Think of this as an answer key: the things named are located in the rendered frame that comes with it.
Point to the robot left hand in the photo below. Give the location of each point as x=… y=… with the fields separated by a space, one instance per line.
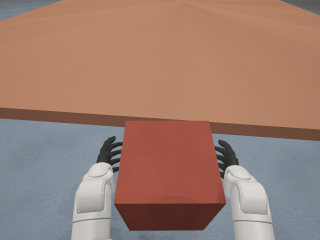
x=106 y=154

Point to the left robot forearm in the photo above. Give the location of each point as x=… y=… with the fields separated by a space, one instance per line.
x=93 y=204

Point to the carton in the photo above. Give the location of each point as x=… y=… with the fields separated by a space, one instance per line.
x=168 y=177

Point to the robot right hand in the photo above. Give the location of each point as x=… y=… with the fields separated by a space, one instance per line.
x=228 y=158

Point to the right robot forearm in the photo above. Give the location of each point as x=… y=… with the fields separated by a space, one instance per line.
x=249 y=205

